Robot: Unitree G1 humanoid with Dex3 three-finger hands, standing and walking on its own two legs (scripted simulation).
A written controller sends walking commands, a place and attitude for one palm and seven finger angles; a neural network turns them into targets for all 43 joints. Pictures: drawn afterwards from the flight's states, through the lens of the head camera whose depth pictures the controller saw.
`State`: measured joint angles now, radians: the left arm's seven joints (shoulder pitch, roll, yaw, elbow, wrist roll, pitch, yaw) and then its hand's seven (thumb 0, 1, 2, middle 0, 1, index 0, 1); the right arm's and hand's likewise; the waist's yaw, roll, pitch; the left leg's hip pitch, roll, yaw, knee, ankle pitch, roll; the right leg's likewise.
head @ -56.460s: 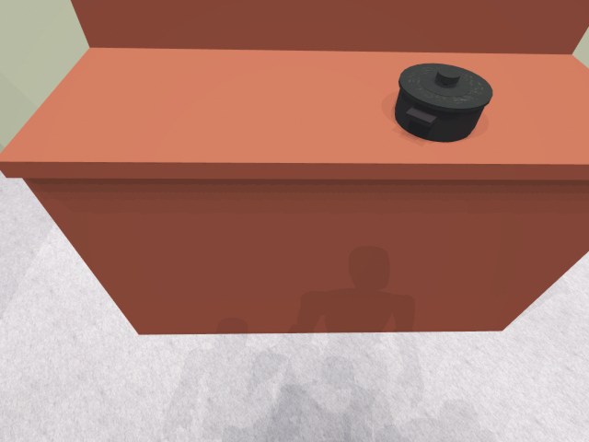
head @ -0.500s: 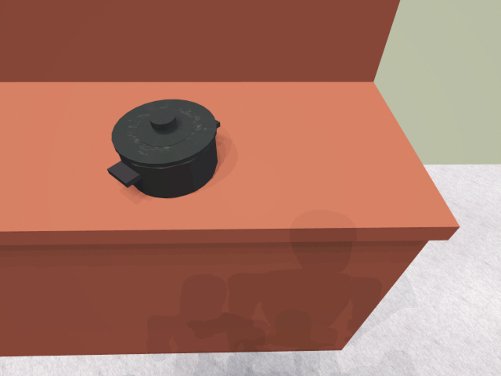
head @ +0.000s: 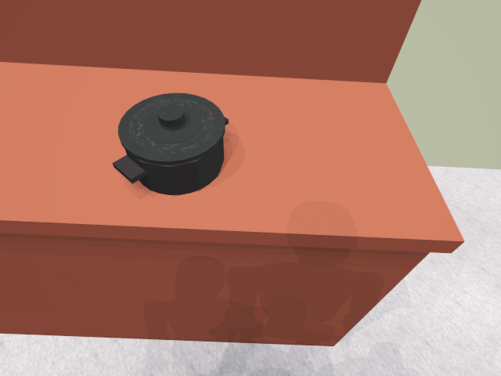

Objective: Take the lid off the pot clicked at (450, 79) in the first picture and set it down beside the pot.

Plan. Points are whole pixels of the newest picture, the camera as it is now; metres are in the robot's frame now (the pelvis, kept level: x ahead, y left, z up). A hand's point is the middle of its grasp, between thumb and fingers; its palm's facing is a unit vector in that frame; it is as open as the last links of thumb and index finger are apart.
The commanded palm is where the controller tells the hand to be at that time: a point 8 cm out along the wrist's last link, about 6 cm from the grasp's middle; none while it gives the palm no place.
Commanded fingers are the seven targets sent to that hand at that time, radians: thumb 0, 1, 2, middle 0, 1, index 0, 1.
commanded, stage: look again from close up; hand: left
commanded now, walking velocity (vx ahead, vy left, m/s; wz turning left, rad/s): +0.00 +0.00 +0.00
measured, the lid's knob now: (171, 115) +0.48 +0.18 +0.16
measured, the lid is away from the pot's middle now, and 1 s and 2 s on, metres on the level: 0.01 0.01 0.01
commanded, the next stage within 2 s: lift the closed hand beside the body in 1.20 s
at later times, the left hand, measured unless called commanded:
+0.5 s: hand out of the picture +0.05 +0.19 -0.17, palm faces +0.02 -0.98 -0.19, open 7.4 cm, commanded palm none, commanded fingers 0.00 0.90 0.90 -0.20 -0.30 -0.20 -0.30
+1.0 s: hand out of the picture +0.05 +0.19 -0.17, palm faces +0.02 -0.98 -0.18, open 7.4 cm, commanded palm none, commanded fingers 0.00 0.90 0.90 -0.20 -0.30 -0.20 -0.30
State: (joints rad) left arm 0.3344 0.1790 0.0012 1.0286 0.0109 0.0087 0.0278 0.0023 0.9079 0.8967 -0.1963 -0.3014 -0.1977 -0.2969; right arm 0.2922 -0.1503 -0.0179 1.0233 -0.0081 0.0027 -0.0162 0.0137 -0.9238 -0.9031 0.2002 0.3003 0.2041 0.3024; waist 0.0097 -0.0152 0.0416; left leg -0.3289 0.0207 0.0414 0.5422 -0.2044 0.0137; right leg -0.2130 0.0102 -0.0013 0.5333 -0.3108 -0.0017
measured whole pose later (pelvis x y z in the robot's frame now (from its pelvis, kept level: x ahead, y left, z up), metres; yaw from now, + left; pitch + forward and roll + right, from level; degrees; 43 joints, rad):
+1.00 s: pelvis +0.04 +0.01 +0.01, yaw +0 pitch -1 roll +0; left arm 0.28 0.18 0.00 1.06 0.01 0.00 0.04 0.00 0.91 0.90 -0.20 -0.30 -0.20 -0.30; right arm 0.22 -0.16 -0.01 1.07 0.00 -0.01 -0.02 0.01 -0.92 -0.90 0.20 0.30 0.20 0.30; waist 0.01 -0.03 0.07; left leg -0.22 0.00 0.06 0.48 -0.24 0.03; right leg -0.09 -0.02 0.01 0.43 -0.32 0.02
